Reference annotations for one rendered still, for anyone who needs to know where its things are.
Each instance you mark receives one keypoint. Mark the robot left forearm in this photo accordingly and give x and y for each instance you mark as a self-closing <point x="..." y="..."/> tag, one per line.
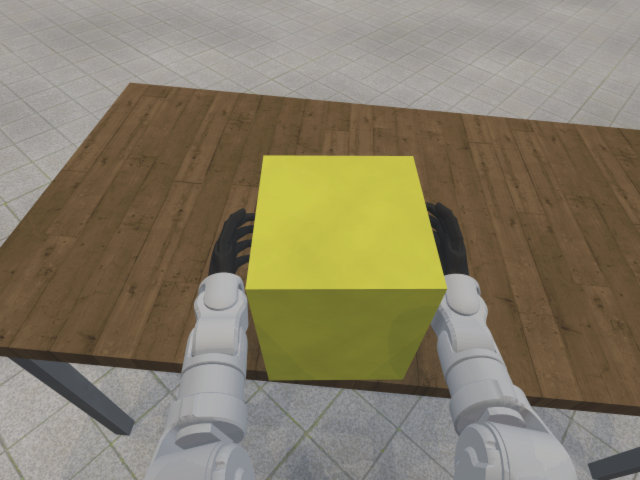
<point x="209" y="406"/>

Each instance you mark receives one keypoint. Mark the robot left upper arm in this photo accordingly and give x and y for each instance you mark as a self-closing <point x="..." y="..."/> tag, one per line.
<point x="222" y="460"/>

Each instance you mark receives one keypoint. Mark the robot right forearm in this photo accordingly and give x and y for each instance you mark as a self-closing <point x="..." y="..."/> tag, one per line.
<point x="474" y="371"/>

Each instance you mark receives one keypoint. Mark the robot right hand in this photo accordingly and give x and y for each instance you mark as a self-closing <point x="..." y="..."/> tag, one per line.
<point x="448" y="239"/>

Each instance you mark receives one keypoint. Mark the carton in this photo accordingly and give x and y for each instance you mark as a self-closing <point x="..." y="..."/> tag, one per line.
<point x="344" y="276"/>

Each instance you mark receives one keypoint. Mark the robot right upper arm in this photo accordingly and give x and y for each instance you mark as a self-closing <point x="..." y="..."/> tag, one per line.
<point x="492" y="451"/>

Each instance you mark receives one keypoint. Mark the table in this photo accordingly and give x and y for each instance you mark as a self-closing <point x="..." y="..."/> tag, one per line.
<point x="104" y="269"/>

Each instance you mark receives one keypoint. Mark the robot left hand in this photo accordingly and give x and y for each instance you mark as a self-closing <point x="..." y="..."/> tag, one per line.
<point x="226" y="248"/>

